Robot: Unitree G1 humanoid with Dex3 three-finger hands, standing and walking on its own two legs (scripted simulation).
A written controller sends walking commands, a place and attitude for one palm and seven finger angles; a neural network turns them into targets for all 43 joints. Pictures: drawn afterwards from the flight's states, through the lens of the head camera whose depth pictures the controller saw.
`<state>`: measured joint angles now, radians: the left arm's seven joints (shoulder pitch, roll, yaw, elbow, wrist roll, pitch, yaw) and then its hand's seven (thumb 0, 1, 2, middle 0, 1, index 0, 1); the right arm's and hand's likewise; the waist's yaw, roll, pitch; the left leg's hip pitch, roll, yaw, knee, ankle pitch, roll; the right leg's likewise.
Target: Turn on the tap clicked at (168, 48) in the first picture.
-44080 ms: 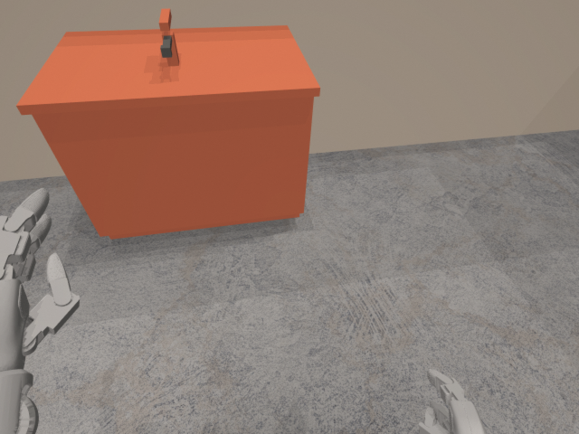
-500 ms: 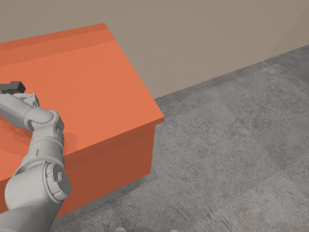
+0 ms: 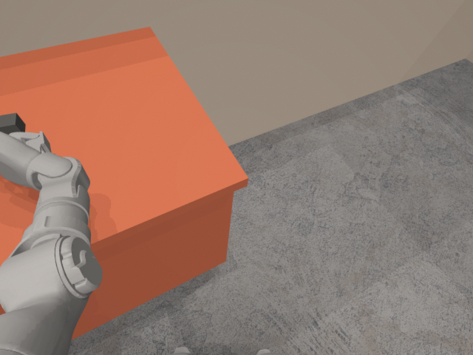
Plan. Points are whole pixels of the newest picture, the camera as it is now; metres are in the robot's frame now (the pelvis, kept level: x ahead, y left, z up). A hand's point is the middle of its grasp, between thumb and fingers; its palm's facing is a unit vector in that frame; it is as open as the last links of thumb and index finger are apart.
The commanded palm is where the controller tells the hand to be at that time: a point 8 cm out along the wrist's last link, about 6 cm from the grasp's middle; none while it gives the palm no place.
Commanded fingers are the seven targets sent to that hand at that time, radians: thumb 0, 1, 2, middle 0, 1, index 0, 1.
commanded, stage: lift the hand up off the lever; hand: left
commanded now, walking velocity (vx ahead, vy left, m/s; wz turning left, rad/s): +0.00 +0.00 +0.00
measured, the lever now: (12, 125) +0.51 +0.34 +0.08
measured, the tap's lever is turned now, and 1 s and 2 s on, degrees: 81 81 81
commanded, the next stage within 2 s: none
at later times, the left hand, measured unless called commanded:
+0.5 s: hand (25, 141) +0.46 +0.30 +0.10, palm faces +0.87 -0.49 -0.10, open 7.8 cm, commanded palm +0.40 +0.30 +0.11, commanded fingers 0.00 0.90 0.90 -0.15 -0.15 -0.15 -0.15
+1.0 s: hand (26, 131) +0.45 +0.29 +0.12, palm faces +0.87 -0.48 -0.10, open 7.8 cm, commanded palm +0.40 +0.29 +0.13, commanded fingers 0.00 0.90 0.90 -0.15 -0.15 -0.15 -0.15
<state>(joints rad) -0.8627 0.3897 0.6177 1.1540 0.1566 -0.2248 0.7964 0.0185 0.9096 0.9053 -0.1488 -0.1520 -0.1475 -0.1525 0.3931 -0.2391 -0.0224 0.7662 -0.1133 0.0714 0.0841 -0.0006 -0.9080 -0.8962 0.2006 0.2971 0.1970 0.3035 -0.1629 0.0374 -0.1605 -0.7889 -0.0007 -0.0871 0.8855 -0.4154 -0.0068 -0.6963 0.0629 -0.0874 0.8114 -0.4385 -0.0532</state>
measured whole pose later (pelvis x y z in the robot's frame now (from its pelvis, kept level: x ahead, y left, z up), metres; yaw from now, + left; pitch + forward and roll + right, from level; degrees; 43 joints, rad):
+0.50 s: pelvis +0.01 +0.01 +0.01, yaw +1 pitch +14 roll -2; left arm -0.77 0.31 0.57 1.03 0.11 -0.18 0.77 0.02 0.90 0.90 -0.15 -0.15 -0.15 -0.15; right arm 0.35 -0.24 -0.03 0.76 -0.09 0.08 0.07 0.00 -0.91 -0.90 0.20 0.30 0.20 0.30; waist -0.12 0.04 -0.15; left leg -0.67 -0.01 -0.09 0.82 -0.40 0.00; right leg -0.57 0.05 -0.09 0.74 -0.42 -0.04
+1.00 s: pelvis +0.00 +0.00 +0.01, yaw +1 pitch +13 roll -2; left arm -0.80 0.31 0.57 1.02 0.13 -0.14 0.80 0.02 0.90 0.90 -0.15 -0.15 -0.15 -0.15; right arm 0.35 -0.24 -0.03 0.78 -0.09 0.07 0.06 0.00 -0.91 -0.90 0.20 0.30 0.20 0.30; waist -0.13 0.04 -0.13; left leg -0.63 -0.01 -0.09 0.78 -0.37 -0.01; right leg -0.54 0.05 -0.09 0.72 -0.40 -0.06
